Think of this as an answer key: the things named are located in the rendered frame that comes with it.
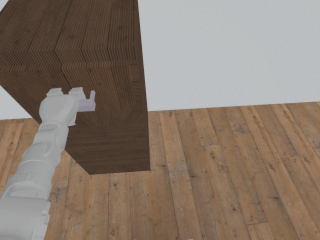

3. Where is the robot left upper arm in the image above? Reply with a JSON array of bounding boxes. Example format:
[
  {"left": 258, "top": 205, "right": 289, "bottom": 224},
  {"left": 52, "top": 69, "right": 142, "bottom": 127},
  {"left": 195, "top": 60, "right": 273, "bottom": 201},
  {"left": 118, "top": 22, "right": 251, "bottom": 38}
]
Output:
[{"left": 0, "top": 196, "right": 51, "bottom": 240}]

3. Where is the drawer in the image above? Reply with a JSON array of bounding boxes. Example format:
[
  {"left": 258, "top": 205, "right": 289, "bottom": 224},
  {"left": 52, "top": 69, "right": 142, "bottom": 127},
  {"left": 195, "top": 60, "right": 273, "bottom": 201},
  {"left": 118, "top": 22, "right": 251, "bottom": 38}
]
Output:
[{"left": 0, "top": 60, "right": 135, "bottom": 114}]

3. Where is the robot left forearm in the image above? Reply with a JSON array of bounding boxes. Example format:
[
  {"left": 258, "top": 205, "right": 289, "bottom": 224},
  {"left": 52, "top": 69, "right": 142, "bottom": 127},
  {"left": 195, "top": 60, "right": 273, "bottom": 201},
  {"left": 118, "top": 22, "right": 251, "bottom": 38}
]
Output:
[{"left": 0, "top": 120, "right": 69, "bottom": 202}]

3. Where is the robot left hand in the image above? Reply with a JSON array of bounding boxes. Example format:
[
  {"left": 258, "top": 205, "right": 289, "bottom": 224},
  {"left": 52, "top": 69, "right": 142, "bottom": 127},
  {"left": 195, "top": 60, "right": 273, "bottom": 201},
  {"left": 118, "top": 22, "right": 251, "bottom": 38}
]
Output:
[{"left": 39, "top": 87, "right": 86, "bottom": 126}]

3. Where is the cabinet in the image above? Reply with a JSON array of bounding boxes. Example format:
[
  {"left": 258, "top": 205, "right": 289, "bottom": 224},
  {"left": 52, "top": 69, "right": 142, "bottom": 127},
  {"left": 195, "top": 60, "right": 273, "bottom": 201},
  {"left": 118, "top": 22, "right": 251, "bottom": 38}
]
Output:
[{"left": 0, "top": 0, "right": 151, "bottom": 175}]

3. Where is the handle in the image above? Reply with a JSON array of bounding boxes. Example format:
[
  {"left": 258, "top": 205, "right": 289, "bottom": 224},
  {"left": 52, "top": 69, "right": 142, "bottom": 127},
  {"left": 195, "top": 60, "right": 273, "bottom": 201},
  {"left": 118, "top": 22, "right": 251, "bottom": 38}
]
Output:
[{"left": 77, "top": 90, "right": 96, "bottom": 112}]

